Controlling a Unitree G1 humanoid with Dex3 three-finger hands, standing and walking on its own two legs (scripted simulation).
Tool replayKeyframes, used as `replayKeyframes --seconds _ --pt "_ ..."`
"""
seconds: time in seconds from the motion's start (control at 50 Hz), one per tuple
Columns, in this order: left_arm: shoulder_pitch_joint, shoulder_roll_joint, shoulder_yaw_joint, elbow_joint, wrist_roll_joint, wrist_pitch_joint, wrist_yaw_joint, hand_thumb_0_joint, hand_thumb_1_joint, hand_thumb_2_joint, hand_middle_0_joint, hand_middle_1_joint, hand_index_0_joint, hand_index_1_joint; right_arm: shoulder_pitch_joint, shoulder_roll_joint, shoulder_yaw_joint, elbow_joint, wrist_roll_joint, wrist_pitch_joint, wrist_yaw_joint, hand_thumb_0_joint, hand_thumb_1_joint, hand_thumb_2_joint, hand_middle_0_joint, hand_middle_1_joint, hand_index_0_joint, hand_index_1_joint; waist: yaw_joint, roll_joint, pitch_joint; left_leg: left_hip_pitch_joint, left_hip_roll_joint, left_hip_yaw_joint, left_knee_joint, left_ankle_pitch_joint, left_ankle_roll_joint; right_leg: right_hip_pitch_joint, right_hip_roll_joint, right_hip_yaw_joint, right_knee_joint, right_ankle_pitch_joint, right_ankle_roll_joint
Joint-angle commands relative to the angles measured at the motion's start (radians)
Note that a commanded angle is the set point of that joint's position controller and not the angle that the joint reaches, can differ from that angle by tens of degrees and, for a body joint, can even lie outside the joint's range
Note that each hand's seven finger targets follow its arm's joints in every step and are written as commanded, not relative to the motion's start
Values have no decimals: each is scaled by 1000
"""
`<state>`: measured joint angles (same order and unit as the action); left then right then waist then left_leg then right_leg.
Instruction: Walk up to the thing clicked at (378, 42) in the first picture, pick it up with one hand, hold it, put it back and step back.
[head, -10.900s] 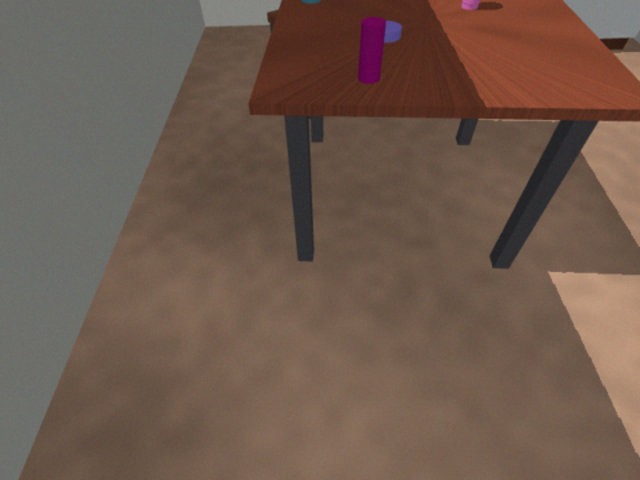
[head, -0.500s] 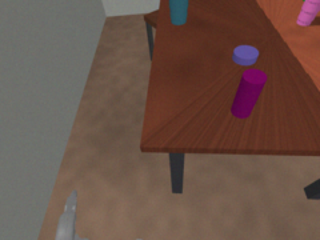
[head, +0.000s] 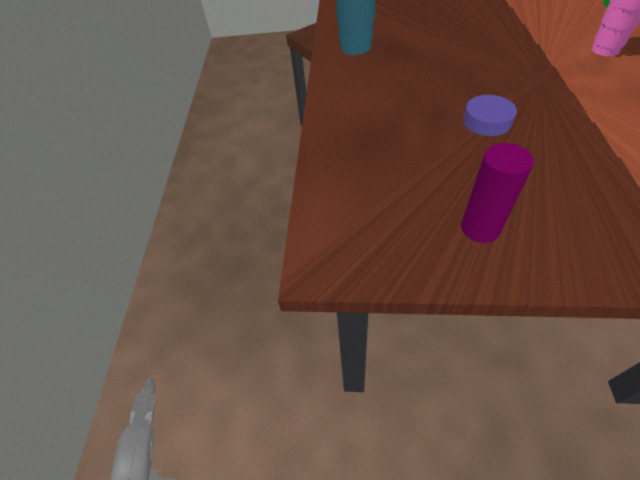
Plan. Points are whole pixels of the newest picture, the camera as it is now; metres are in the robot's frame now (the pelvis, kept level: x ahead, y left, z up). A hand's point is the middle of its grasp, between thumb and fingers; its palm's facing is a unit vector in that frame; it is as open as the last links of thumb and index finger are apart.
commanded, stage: go down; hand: right
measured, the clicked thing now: (493, 196) +0.47 -0.20 +0.06
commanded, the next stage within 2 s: approach in 0.38 s
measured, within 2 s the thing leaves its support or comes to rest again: neither
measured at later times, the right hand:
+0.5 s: hand out of the picture +0.37 -0.39 +0.16, palm faces +0.19 +0.98 +0.00, open 17.6 cm
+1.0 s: hand (569, 226) +0.42 -0.29 +0.05, palm faces +0.06 +1.00 +0.06, open 17.4 cm
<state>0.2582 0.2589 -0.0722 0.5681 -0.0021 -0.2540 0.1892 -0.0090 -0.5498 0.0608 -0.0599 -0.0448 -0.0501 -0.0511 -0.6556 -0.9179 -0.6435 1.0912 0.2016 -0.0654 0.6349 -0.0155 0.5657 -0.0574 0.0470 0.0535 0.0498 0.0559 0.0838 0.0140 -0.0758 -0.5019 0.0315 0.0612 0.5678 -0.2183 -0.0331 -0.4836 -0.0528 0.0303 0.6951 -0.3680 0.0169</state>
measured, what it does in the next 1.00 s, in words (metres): stands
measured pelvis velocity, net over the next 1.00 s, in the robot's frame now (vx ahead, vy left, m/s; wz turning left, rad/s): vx -0.01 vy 0.00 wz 0.02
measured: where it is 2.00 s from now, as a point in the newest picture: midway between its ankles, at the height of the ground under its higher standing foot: outside the picture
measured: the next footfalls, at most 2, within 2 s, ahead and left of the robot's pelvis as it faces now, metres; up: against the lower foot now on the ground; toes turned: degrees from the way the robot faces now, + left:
none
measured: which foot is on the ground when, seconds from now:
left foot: down 0.00-1.00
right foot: down 0.00-1.00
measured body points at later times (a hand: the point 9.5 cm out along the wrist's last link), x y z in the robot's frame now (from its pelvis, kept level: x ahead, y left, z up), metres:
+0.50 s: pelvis -0.01 +0.00 +0.00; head +0.04 -0.02 +0.44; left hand +0.14 +0.26 -0.06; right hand +0.35 -0.44 +0.17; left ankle +0.03 +0.15 -0.72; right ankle -0.02 -0.12 -0.72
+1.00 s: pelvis -0.01 +0.00 -0.03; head +0.07 -0.04 +0.41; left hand +0.14 +0.26 -0.07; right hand +0.41 -0.34 +0.05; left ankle +0.03 +0.15 -0.72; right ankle -0.02 -0.12 -0.72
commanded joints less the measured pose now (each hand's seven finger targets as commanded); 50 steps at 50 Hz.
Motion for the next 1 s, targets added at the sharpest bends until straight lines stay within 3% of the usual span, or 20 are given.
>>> replayKeyframes --seconds 0.0,0.02,0.1,0.26,0.34,0.38,0.44,0.48,0.58,0.62,0.68,0.7,0.72,0.74,0.82,0.84,0.88,0.9,0.92,0.98 --pt "-52 160 77 -123 0 -48 20 0 -556 55 -50 -47 -46 -51 -341 -400 -35 -197 32 -63 3 0 558 -63 47 56 48 56 -5 -217 -305 162 -34 -11 -18 197 59 119 36 -3 -94 364 -5" --pt "-52 160 69 -141 1 -49 17 0 -556 55 -50 -46 -46 -50 -339 -424 -49 -214 28 -67 2 0 579 -61 45 57 47 57 -17 -230 -316 167 -34 -10 -16 189 60 119 37 -2 -92 360 -5" --pt "-42 175 80 -173 -2 -48 20 0 -552 52 -50 -48 -47 -51 -339 -403 -40 -206 37 -67 13 0 554 -59 49 55 49 55 1 -198 -360 176 -33 -13 -13 215 56 142 39 -4 -82 371 -9" --pt "-33 143 54 -156 -4 -43 16 0 -549 51 -49 -47 -46 -49 -306 -419 -56 -186 33 -64 2 0 559 -53 51 53 51 53 -19 -185 -283 174 -29 -15 -22 148 54 66 46 -10 -101 263 -18" --pt "-38 191 98 -170 -3 -52 25 0 -544 50 -49 -48 -48 -48 -335 -442 -62 -201 33 -72 4 0 580 -59 45 56 47 56 -7 -193 -308 157 -31 -15 -13 154 54 92 44 -7 -96 269 -15" --pt "-38 149 58 -148 -1 -51 19 0 -543 49 -48 -48 -48 -48 -330 -422 -52 -199 37 -79 11 0 568 -53 51 54 51 54 -10 -207 -285 149 -29 -16 -13 143 52 73 47 -7 -90 257 -17" --pt "-51 174 78 -156 -1 -56 24 0 -547 49 -49 -48 -47 -49 -313 -420 -55 -195 38 -81 11 0 562 -55 48 54 49 54 -12 -205 -320 156 -30 -18 -7 143 55 84 45 -5 -90 261 -16" --pt "-48 140 42 -162 -3 -57 23 0 -562 44 -57 -48 -51 -54 -334 -434 -64 -226 44 -89 14 0 558 -49 45 46 47 46 -18 -202 -318 177 -24 -23 -13 119 50 61 49 -9 -91 219 -21" --pt "-29 188 98 -120 4 -64 30 0 -563 46 -57 -50 -50 -57 -309 -332 -2 -189 50 -75 5 0 543 -48 46 45 48 44 10 -205 -263 83 -38 -7 -2 111 55 96 36 1 -91 251 -8" --pt "-47 145 59 -131 4 -68 23 0 -562 46 -58 -51 -52 -57 -299 -281 26 -173 45 -84 1 0 537 -51 46 45 48 45 14 -165 -260 90 -32 -14 -2 114 49 63 43 -4 -79 221 -19" --pt "-33 164 80 -140 5 -75 21 0 -555 43 -58 -54 -54 -58 -297 -201 69 -173 61 -106 -2 0 529 -51 49 44 50 44 35 -142 -261 60 -34 -13 13 94 46 60 38 0 -69 192 -18" --pt "-29 194 107 -158 6 -76 22 0 -552 42 -58 -54 -54 -57 -309 -182 76 -171 63 -115 -5 0 545 -52 45 46 49 46 48 -130 -291 41 -38 -9 26 112 46 84 33 7 -61 233 -13" --pt "-36 176 92 -170 7 -77 16 0 -556 45 -58 -54 -53 -58 -307 -155 89 -185 64 -125 -12 0 517 -52 51 44 52 44 41 -146 -305 42 -37 -10 41 135 47 90 34 5 -49 277 -9" --pt "-13 152 76 -164 8 -74 10 0 -547 40 -60 -56 -58 -58 -329 -156 86 -200 63 -141 -21 0 527 -51 49 44 52 44 39 -164 -327 46 -34 -15 54 164 46 94 38 3 -27 314 -6" --pt "37 160 108 -119 17 -63 -7 0 -543 40 -57 -55 -55 -56 -330 -120 84 -203 56 -189 -74 0 524 -50 50 44 52 44 43 -175 -315 -29 -36 -15 103 139 45 50 34 4 17 332 -1" --pt "-14 165 113 -207 17 -68 -14 0 -537 37 -59 -56 -59 -55 -360 -99 90 -245 54 -210 -92 0 526 -55 48 46 51 46 43 -190 -354 -40 -38 -15 119 141 47 67 29 8 31 364 4" --pt "73 161 131 -130 25 -50 -28 0 -540 38 -59 -55 -59 -54 -345 -129 55 -227 40 -239 -128 0 505 -59 49 47 50 47 32 -210 -374 -56 -39 -19 147 147 46 41 31 6 66 394 7" --pt "52 146 112 -197 26 -48 -38 0 -543 40 -60 -55 -59 -55 -337 -106 52 -224 35 -252 -145 0 507 -63 46 48 47 48 29 -192 -390 -47 -37 -23 162 166 46 21 33 4 85 418 8" --pt "-17 138 105 -277 26 -52 -45 0 -537 38 -59 -55 -59 -53 -390 -89 62 -294 34 -276 -160 0 510 -60 47 47 48 47 22 -195 -441 -40 -38 -25 178 175 45 24 33 3 101 429 7" --pt "34 152 142 -247 38 -30 -59 0 -557 46 -62 -60 -63 -60 -434 -63 70 -314 10 -314 -202 0 531 -45 50 43 48 43 29 -261 -513 -96 -42 -30 223 166 49 39 24 5 147 474 13"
